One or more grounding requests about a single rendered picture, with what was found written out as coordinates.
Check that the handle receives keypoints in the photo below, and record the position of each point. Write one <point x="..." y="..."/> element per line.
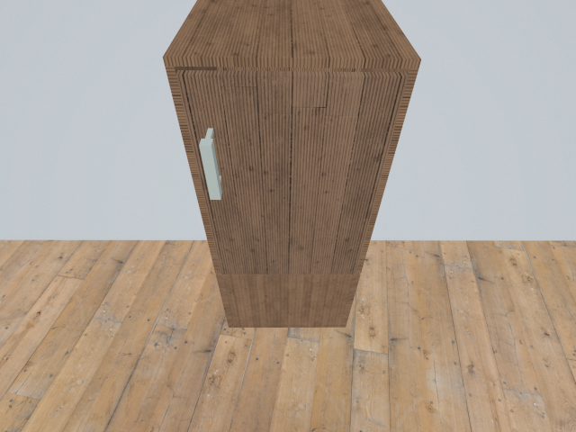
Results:
<point x="210" y="166"/>

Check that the cupboard door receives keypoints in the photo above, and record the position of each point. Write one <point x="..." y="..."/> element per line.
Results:
<point x="301" y="156"/>

